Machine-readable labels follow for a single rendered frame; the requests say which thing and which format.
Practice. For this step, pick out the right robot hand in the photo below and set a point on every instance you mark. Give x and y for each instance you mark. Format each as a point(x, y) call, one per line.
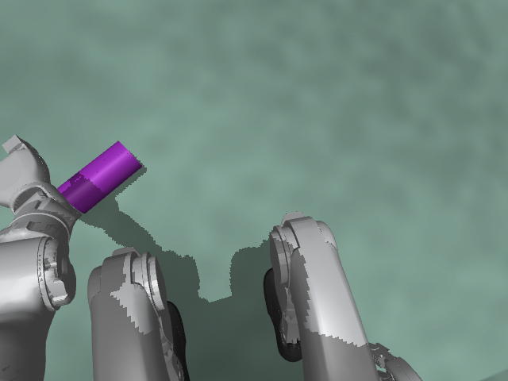
point(397, 369)

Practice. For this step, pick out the left robot foot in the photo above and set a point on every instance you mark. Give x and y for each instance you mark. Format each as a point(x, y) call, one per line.
point(179, 340)

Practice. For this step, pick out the right robot foot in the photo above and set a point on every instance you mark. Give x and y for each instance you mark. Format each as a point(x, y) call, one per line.
point(288, 351)

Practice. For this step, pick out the left robot arm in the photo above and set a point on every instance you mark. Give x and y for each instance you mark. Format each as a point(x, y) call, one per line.
point(36, 278)

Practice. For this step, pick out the left robot hand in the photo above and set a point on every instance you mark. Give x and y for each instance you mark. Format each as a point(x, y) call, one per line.
point(22, 166)

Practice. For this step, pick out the can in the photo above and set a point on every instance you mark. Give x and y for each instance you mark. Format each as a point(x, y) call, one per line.
point(100, 177)

